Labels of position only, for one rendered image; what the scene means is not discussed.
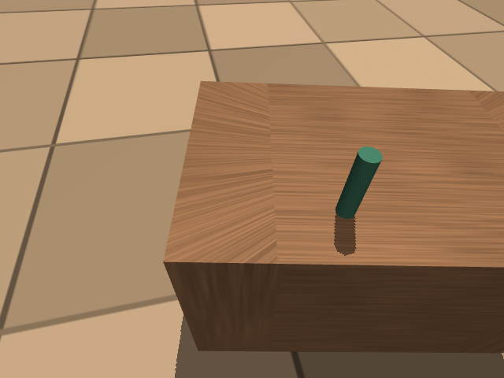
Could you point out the can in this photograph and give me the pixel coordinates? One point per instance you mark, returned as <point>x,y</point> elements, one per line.
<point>363,170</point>

